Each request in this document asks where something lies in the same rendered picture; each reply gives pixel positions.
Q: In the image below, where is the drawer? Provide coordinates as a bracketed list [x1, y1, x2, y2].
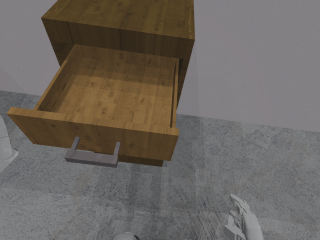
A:
[7, 44, 179, 161]

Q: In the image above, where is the handle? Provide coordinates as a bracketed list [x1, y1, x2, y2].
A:
[64, 136, 121, 168]

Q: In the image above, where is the right robot hand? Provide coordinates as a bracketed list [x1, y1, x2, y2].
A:
[224, 194, 264, 240]

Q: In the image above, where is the left robot hand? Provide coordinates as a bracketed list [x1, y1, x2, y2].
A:
[0, 114, 19, 173]

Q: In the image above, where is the cabinet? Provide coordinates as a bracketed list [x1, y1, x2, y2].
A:
[41, 0, 195, 167]

